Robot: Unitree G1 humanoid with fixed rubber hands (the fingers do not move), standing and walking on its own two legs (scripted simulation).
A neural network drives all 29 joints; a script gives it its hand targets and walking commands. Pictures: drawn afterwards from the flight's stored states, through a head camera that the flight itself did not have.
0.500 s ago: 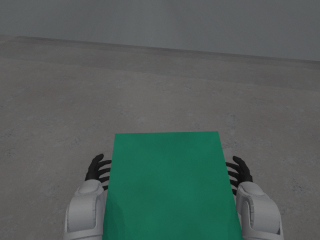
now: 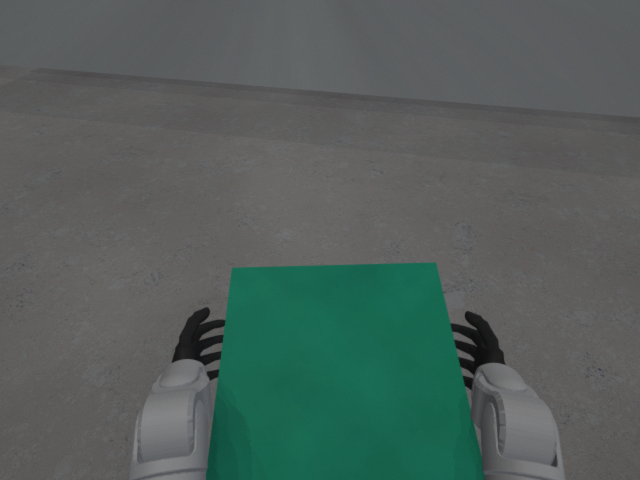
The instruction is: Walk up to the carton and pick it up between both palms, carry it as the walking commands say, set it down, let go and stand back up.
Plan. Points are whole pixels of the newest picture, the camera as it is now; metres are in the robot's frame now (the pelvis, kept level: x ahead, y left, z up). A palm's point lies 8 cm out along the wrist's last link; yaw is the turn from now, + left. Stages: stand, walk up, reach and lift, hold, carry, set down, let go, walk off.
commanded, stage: carry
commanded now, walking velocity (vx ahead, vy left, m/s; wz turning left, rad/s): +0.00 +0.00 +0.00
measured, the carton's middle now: (336, 384) +0.29 +0.00 -0.03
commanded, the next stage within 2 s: none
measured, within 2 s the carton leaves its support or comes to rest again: neither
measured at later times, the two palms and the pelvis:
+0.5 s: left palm (197, 369) +0.27 +0.17 +0.05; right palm (490, 374) +0.27 -0.18 +0.05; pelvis +0.00 -0.01 +0.00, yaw +0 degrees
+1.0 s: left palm (201, 366) +0.27 +0.17 +0.05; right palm (490, 372) +0.27 -0.19 +0.04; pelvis +0.01 -0.01 +0.00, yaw +0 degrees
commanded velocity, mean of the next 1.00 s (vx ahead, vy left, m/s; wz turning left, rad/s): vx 0.00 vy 0.00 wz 0.00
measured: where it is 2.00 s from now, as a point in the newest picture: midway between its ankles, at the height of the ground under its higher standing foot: outside the picture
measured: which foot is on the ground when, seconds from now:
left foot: down 0.00-1.00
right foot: down 0.00-1.00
